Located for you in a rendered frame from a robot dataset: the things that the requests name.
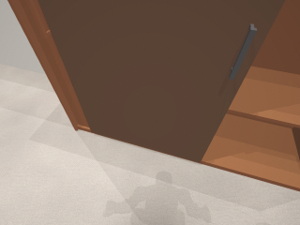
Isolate handle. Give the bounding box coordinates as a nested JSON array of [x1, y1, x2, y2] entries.
[[26, 0, 48, 38], [229, 23, 257, 80]]

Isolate wardrobe door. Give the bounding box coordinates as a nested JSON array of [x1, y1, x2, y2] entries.
[[38, 0, 286, 162], [19, 0, 89, 128]]

